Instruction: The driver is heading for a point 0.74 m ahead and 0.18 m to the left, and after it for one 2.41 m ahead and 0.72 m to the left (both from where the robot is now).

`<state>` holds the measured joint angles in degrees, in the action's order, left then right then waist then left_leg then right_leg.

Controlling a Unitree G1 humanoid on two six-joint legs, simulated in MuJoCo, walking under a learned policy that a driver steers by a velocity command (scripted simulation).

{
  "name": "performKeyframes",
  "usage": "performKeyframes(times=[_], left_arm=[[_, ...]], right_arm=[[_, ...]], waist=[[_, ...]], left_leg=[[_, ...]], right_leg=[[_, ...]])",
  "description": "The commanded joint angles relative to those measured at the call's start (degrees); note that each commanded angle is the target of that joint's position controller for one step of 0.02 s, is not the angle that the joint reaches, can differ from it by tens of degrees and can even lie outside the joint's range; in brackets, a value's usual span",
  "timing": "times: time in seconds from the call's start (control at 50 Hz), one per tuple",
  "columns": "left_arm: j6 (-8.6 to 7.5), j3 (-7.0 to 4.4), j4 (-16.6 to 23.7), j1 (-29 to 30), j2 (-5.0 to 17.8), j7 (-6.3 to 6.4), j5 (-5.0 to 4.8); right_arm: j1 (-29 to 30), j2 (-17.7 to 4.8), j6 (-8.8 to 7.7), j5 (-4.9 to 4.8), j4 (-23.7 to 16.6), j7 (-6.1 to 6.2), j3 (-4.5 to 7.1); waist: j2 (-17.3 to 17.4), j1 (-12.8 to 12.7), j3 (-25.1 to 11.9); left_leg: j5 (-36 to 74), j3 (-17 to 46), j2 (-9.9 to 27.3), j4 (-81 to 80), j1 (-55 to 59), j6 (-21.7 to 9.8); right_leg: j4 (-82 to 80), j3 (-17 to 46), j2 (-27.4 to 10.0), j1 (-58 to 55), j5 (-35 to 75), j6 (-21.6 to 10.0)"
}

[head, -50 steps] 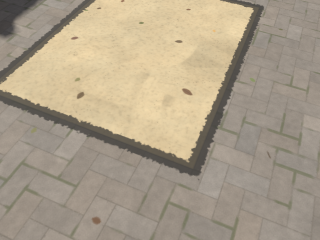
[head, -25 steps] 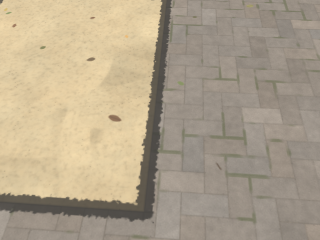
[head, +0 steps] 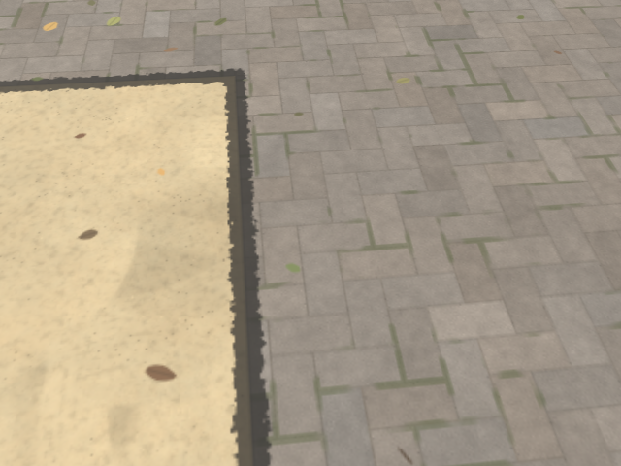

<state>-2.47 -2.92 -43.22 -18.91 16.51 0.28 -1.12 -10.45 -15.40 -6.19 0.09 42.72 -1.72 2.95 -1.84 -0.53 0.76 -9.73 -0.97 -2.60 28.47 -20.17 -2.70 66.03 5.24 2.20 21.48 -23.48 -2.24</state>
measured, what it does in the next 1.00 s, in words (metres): walks ahead, turning left: right foot, then left foot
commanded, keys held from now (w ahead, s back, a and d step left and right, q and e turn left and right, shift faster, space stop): w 0.12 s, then w+q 0.88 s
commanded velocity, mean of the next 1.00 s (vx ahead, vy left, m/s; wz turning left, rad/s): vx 0.50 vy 0.00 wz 0.35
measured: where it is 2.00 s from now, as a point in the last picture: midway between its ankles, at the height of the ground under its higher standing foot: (247, 369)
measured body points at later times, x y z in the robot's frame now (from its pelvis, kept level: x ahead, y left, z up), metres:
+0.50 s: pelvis +0.27 -0.04 +0.00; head +0.30 -0.05 +0.45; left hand +0.42 +0.23 -0.08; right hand +0.34 -0.32 -0.13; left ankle +0.15 +0.09 -0.65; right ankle +0.33 -0.15 -0.73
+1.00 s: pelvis +0.51 +0.08 -0.01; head +0.54 +0.11 +0.44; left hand +0.48 +0.38 -0.12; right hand +0.76 -0.11 -0.10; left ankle +0.54 +0.17 -0.73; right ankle +0.47 -0.11 -0.64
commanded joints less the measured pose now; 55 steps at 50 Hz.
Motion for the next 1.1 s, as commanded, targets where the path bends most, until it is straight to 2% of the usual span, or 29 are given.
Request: performKeyframes(times=[0.02, 0.06, 0.12, 0.18, 0.26, 0.32, 0.36, 0.38, 0.4, 0.42, 0.44, 0.48, 0.5, 0.54, 0.58, 0.68, 0.76, 0.8, 0.84, 0.86, 0.88, 0.9, 0.92, 0.94, 0.96, 0.98, 1.0, 1.04, 1.1], left_arm=[[-1.41, -1.73, 5.9, 3.5, 5.8, -0.2, 0.63], [-1.16, -1.31, 5.5, 2.7, 3.9, -0.25, 0.63], [-1.38, -0.63, 7.1, 7.7, 2.6, -0.18, 1.07], [-2.16, -0.11, 8.6, 14.0, 1.3, -0.6, 1.13], [-3.14, -0.21, 10.1, 20.2, 1.8, -1.73, 0.38], [-3.97, -1.03, 10.3, 19.6, 4.0, -2.19, 0.23], [-4.32, -2.69, 7.6, 10.1, 7.2, -1.56, 0.63], [-4.37, -3.78, 6.4, 0.5, 10.6, -0.91, 1.75], [-3.47, -4.99, 5.2, -4.9, 15.5, -0.68, 2.3], [-3.03, -3.99, 4.7, -5.9, 11.0, -0.81, 1.73], [-2.91, -2.93, 4.7, -2.6, 7.8, -0.67, 1.24], [-2.88, -1.76, 4.4, 3.9, 4.3, -0.83, 1.36], [-3.19, -1.45, 4.1, 6.1, 3.2, -0.91, 1.69], [-3.85, -1.86, 3.3, 8.1, 3.5, -0.94, 1.67], [-4.38, -2.46, 2.2, 8.3, 4.9, -0.75, 1.74], [-3.88, -3.34, 0.2, 6.9, 7.8, 0.01, 1.49], [-2.78, -4.11, -1.8, 3.8, 10.0, 0.15, 0.32], [-1.95, -4.53, -2.5, 3.1, 11.1, 0.17, -0.3], [-1.1, -5.0, -2.5, 3.7, 12.9, 0.4, -0.85], [-0.58, -4.83, -2.3, 4.5, 12.7, 0.53, -1.1], [-0.66, -3.97, -1.9, 3.3, 10.7, 0.79, -0.13], [-1.77, -1.25, 1.6, -1.7, 2.6, 0.19, 2.68], [-3.99, -1.01, 2.2, 2.4, 4.8, -0.45, 1.02], [-5.17, -2.02, 3.9, 8.7, 8.8, -0.92, -1.42], [-5.85, -1.6, 4.3, 10.0, 7.9, -0.74, -1.18], [-5.95, -1.73, 3.7, 9.9, 7.9, -0.27, 0.41], [-5.48, -2.18, 3.2, 8.8, 8.5, -0.15, 1.22], [-4.13, -2.32, 3.1, 7.9, 7.9, -0.24, 1.74], [-2.86, -1.53, 4.0, 10.4, 5.3, 0.18, 2.46]], right_arm=[[-3.0, -5.4, -0.05, 0.59, -1.6, 0.27, 1.03], [-3.6, -6.1, -0.36, 0.05, -0.8, 0.35, 1.15], [-5.2, -8.5, -0.22, -0.39, 0.5, 0.85, 1.74], [-8.2, -9.2, 0.57, -1.18, 2.0, 1.23, 1.83], [-12.6, -10.0, 1.77, -1.68, 3.8, 1.62, 2.01], [-12.8, -10.9, 2.7, -1.75, 4.3, 2.2, 2.46], [-11.8, -10.2, 2.98, -1.47, 4.0, 2.34, 2.18], [-10.4, -7.1, 2.73, -0.53, 2.4, 2.2, 1.01], [-17.3, -1.3, 1.81, -0.8, 0.8, 2.2, -0.76], [-16.9, -5.2, 1.28, -2.07, 1.3, 2.12, 0.03], [-12.3, -9.1, 1.35, -2.83, 0.5, 2.09, 1.32], [-7.6, -8.2, 2.06, -1.87, -0.5, 2.14, 1.6], [-7.8, -7.3, 2.79, -1.69, -0.6, 2.03, 1.83], [-8.2, -4.7, 4.12, -1.84, -0.9, 1.79, 1.49], [-6.5, -4.1, 4.82, -1.48, -2.2, 1.77, 1.43], [1.1, -2.9, 4.32, -1.33, -4.7, 0.06, 0.72], [7.7, -3.7, 4.49, -1.35, -7.8, -1.1, 0.69], [8.8, -4.7, 4.67, -1.17, -9.0, -1.48, 1.09], [4.5, -6.8, 5.02, -0.97, -8.9, -1.47, 2.36], [-3.5, -9.0, 5.15, -1.16, -6.9, -1.17, 3.84], [-13.8, -13.4, 5.61, -1.45, -4.0, -0.23, 6.03], [-13.7, -21.1, 5.49, -2.19, -4.0, 0.54, 7.37], [-14.8, -17.8, 4.39, -1.7, -6.6, 0.18, 5.96], [-13.3, -13.9, 3.42, -1.06, -6.0, -0.15, 4.76], [-10.7, -12.4, 2.89, -1.08, -6.0, -0.07, 4.31], [-6.6, -10.3, 2.83, -1.05, -6.6, 0.09, 3.64], [-3.8, -8.8, 2.77, -0.38, -7.6, 0.37, 3.04], [-1.8, -8.9, 2.69, -0.01, -8.5, 0.78, 2.98], [-2.7, -11.4, 3.02, -0.19, -7.6, 2.11, 3.79]], waist=[[7.1, 1.2, -0.1], [7.8, 0.7, -0.7], [6.0, 1.8, 0.1], [5.5, 3.8, 1.0], [5.7, 5.6, 1.9], [7.2, 3.6, 1.3], [6.9, -1.8, -4.2], [3.6, -6.4, -12.4], [-11.6, -4.8, -21.5], [-13.1, -5.7, -22.3], [-8.4, -5.7, -13.2], [-4.3, -2.9, -4.6], [-5.2, -1.1, -2.4], [-5.0, 0.7, -0.5], [-3.0, 1.3, 0.7], [-1.1, -0.9, 2.1], [-0.5, -2.9, 4.0], [-1.0, -2.5, 4.0], [-2.6, 0.8, 0.1], [-1.8, 5.5, -4.0], [1.6, 9.8, -9.5], [18.9, 3.9, -13.0], [13.8, 6.8, -23.0], [9.1, 8.3, -15.5], [6.3, 6.3, -10.6], [3.5, 3.7, -6.9], [4.4, 1.4, -5.7], [4.6, -0.4, -4.1], [3.5, -0.7, -2.3]], left_leg=[[-4.8, 21.7, 15.4, -17.4, 13.1, -9.5], [1.9, 17.4, 14.5, -18.9, 11.6, -10.3], [9.4, 12.7, 14.3, -20.5, 12.2, -10.8], [12.0, 9.6, 12.0, -20.0, 11.4, -9.4], [10.9, 11.3, 13.2, -17.1, 13.4, -8.7], [11.3, 14.9, 15.1, -12.8, 16.6, -7.2], [19.3, 12.9, 11.8, -2.7, 14.0, -4.8], [12.2, 10.6, 8.4, 12.1, 5.4, -2.6], [-14.0, 4.0, 0.6, 32.4, -15.3, 1.3], [-23.9, 8.4, 2.1, 41.7, -22.4, 1.7], [-19.6, 8.6, 4.7, 44.7, -25.8, 1.7], [-12.0, 6.8, 8.2, 41.6, -23.3, 2.1], [-9.7, 7.1, 9.6, 39.7, -20.5, 2.2], [-7.4, 6.5, 10.5, 37.8, -17.7, 2.8], [-4.0, 6.7, 10.8, 34.5, -18.9, 3.5], [10.3, 3.8, 9.9, 18.2, -17.1, 2.9], [9.2, 1.2, 9.0, 10.7, -17.2, 0.9], [4.2, -0.7, 7.6, 8.9, -16.5, -0.8], [-1.5, -4.4, 3.4, 8.2, -8.2, -3.2], [0.3, -6.0, 0.3, 5.1, 2.7, -5.0], [2.3, -1.4, 0.8, 4.1, 20.0, -7.5], [-4.6, 29.7, 16.5, -0.2, 39.4, -17.8], [-15.0, 49.5, 22.1, -10.8, 43.9, -22.1], [-12.1, 42.5, 20.9, -12.5, 39.9, -18.6], [-7.8, 35.8, 18.6, -12.0, 32.5, -16.7], [-1.4, 30.0, 16.5, -12.0, 24.4, -15.0], [4.5, 26.3, 14.9, -12.9, 18.3, -14.4], [14.5, 23.0, 13.6, -14.4, 12.1, -14.7], [32.2, 15.2, 10.7, -12.7, 5.8, -13.4]], right_leg=[[-1.1, 0.8, -7.6, 16.9, 5.9, 0.5], [-4.6, -0.7, -8.1, 15.7, 7.6, 1.3], [-14.5, -1.8, -8.8, 17.6, 14.9, 2.7], [-26.3, -3.0, -7.0, 14.0, 23.6, 3.5], [-34.4, -3.2, -4.3, 10.0, 26.8, 3.8], [-38.6, -2.4, -3.5, 5.7, 22.0, 2.4], [-41.5, -3.6, -3.1, -9.8, 20.8, -0.3], [-38.5, 3.3, -11.2, -25.6, 21.6, -4.0], [-40.6, 25.2, -25.6, -45.9, 15.1, -12.0], [-45.9, 35.1, -27.0, -44.4, 5.3, -13.7], [-47.4, 27.0, -24.9, -37.3, 3.3, -11.4], [-51.2, 15.0, -20.2, -23.6, 9.9, -9.2], [-53.4, 10.6, -18.5, -18.7, 13.0, -8.5], [-56.6, 5.1, -18.0, -13.5, 17.9, -8.8], [-58.2, 0.8, -18.3, -12.6, 22.4, -9.4], [-58.8, -9.7, -16.5, -14.5, 26.4, -7.7], [-57.5, -12.8, -18.5, -20.5, 26.5, -6.2], [-53.9, -14.1, -19.4, -24.2, 33.2, -5.1], [-44.0, -16.3, -18.8, -25.6, 52.1, -3.7], [-33.0, -18.4, -16.9, -23.1, 57.2, -2.2], [-17.3, -19.0, -14.6, -12.1, 48.3, 0.4], [4.9, -17.1, -4.4, 15.2, -2.0, 4.7], [13.4, -2.1, -0.6, 22.2, -11.5, 4.3], [13.6, -0.3, -3.5, 27.4, -6.3, 2.8], [9.3, -0.5, -5.9, 26.5, -1.5, 1.7], [4.1, -0.4, -7.8, 22.8, 1.7, 1.9], [0.7, 0.1, -9.1, 18.0, 3.9, 2.1], [-3.5, -0.7, -8.8, 14.1, 5.2, 3.5], [-13.1, -3.0, -6.1, 11.2, 10.7, 6.2]])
